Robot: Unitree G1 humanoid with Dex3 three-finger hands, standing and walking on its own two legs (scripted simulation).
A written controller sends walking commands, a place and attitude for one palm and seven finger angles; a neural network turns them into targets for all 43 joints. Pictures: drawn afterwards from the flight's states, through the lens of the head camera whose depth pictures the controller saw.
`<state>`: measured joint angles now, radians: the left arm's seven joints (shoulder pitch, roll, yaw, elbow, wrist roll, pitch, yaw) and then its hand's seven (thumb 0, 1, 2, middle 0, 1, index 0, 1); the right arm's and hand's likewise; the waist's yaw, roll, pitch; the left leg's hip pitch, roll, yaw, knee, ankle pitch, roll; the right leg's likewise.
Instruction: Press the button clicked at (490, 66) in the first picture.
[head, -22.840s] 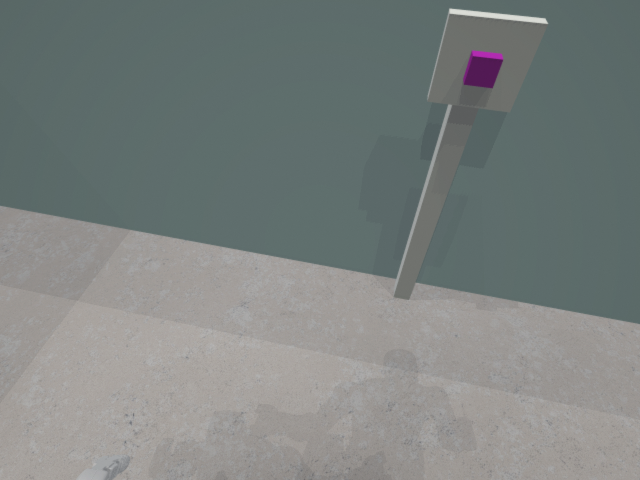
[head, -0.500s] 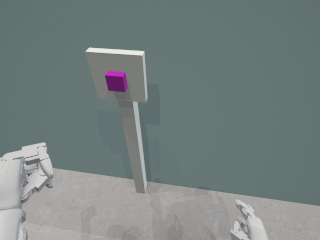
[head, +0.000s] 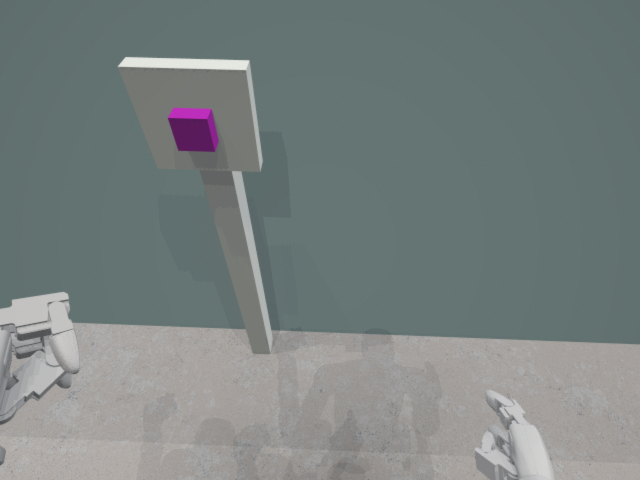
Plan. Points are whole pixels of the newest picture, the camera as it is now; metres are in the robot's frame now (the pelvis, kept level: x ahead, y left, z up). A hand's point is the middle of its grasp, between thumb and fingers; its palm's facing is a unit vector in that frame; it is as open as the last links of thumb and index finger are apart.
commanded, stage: step back with the hand held close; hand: left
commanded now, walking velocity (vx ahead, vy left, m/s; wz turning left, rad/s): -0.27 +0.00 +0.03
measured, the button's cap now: (195, 128) +0.57 +0.23 +0.13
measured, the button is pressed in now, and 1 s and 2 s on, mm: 0 0 0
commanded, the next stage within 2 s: stop stepping back and stand still in 0.72 s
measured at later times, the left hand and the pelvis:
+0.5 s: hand out of the picture +0.10 +0.24 +0.18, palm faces +0.46 -0.75 -0.47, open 3.1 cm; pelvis -0.09 -0.01 -0.02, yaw +4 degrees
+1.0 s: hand out of the picture -0.03 +0.22 +0.18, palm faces +0.41 -0.81 -0.43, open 3.1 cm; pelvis -0.22 -0.02 -0.01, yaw +0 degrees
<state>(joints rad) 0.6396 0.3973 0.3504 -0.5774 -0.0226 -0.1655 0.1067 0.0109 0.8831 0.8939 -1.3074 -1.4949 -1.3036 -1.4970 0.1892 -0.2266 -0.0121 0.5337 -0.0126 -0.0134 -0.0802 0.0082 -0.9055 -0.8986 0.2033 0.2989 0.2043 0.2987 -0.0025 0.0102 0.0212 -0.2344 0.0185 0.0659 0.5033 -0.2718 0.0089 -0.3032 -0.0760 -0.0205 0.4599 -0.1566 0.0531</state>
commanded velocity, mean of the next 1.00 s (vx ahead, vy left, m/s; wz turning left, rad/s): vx -0.22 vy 0.00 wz -0.01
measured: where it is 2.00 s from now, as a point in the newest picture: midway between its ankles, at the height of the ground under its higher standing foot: outside the picture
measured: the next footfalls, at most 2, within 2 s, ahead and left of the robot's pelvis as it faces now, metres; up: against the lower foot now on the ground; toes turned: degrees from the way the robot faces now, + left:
right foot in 0.50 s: -0.01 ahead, -0.14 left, +0.00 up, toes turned +5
left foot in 0.68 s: -0.03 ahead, +0.10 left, +0.00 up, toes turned +3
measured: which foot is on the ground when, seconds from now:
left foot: down 0.00-0.54, up 0.56-0.66, down 0.68-0.98, up 1.00-1.00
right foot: down 0.00-0.40, up 0.42-0.48, down 0.50-0.68, up 0.70-0.98, down 1.00-1.00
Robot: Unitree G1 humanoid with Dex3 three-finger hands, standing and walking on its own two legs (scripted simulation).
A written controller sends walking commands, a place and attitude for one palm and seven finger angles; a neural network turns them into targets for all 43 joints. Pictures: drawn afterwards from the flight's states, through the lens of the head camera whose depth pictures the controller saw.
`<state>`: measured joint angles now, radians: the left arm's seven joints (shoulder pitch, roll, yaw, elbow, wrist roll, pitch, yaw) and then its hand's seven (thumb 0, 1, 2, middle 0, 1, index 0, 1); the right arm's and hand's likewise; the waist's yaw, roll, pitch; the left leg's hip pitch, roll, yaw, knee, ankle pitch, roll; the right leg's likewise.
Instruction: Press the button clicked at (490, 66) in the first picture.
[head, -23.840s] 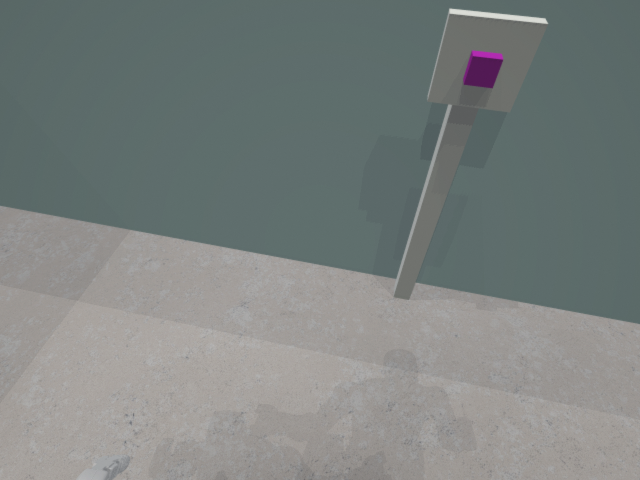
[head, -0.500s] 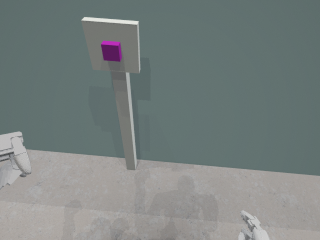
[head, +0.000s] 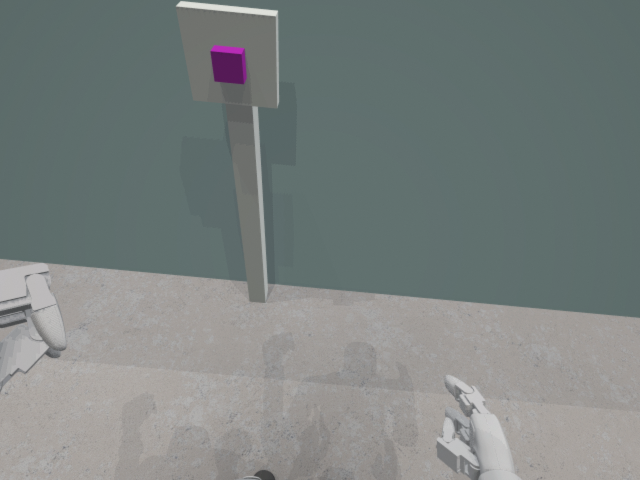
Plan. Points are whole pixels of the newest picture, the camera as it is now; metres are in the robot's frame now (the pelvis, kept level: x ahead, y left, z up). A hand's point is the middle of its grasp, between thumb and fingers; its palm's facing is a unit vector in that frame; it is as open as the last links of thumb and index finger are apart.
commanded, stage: stop stepping back and stand still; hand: left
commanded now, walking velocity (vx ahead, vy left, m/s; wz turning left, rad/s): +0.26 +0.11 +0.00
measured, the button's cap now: (229, 64) +0.79 +0.25 +0.14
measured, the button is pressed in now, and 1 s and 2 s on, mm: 0 0 0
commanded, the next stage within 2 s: let the arm hang, fingers relaxed in 1.52 s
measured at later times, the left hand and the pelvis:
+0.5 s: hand (64, 404) +0.14 +0.21 +0.18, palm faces +0.37 -0.79 -0.49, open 3.1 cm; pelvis -0.04 -0.02 +0.00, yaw +1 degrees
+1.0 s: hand (21, 386) +0.15 +0.25 +0.17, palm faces +0.39 -0.80 -0.46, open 3.1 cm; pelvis -0.04 +0.01 +0.01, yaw +1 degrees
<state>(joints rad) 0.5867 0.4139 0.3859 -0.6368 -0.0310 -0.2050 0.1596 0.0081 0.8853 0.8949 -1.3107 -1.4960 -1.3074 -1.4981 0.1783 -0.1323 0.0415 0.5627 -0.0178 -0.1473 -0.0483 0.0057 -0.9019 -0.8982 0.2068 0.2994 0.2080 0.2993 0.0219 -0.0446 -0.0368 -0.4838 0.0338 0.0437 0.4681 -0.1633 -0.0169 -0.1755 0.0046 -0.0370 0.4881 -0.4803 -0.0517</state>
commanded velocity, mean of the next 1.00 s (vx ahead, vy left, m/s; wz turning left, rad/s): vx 0.08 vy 0.03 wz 0.00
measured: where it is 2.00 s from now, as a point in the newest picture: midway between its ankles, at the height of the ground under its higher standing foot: outside the picture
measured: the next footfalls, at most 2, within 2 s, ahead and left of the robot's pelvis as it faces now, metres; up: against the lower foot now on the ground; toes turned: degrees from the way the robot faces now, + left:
left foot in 0.20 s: +0.01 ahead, +0.14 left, +0.00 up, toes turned +3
left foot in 0.72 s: +0.00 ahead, +0.13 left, +0.00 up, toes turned +5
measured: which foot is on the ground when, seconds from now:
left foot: up 0.00-0.18, down 0.20-0.40, up 0.42-0.70, down 0.72-1.00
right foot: down 0.00-1.00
